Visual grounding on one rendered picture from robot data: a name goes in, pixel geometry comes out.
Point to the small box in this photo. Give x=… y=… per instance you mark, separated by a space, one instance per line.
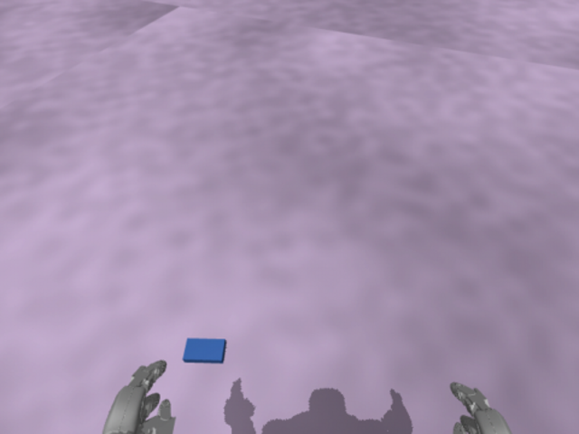
x=199 y=350

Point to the right robot hand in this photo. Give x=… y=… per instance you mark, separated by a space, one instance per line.
x=486 y=420

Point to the left robot hand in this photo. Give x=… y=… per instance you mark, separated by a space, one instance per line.
x=131 y=407

